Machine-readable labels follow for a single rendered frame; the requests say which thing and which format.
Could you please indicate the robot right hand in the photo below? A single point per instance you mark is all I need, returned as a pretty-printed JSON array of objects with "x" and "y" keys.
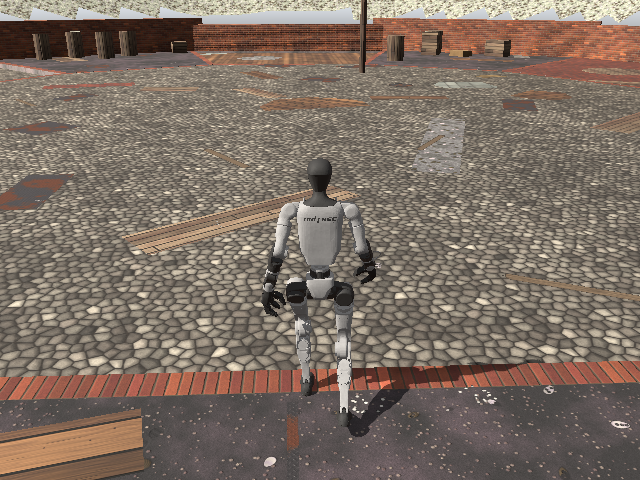
[{"x": 370, "y": 277}]

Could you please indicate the robot torso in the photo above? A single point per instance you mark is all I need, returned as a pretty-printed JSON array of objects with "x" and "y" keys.
[{"x": 320, "y": 235}]

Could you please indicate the left robot forearm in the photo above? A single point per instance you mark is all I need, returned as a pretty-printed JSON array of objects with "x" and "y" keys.
[{"x": 272, "y": 271}]

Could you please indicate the robot right upper arm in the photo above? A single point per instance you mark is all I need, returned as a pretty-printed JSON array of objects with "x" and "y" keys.
[{"x": 351, "y": 212}]

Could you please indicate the robot left upper arm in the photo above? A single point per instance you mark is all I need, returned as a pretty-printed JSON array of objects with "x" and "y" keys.
[{"x": 288, "y": 212}]

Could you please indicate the right robot forearm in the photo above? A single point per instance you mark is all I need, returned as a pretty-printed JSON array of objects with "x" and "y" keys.
[{"x": 368, "y": 259}]

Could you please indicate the right robot thigh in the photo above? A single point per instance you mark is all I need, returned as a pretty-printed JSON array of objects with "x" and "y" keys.
[{"x": 343, "y": 304}]

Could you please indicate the robot left hand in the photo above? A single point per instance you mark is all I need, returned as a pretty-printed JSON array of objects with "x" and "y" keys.
[{"x": 267, "y": 300}]

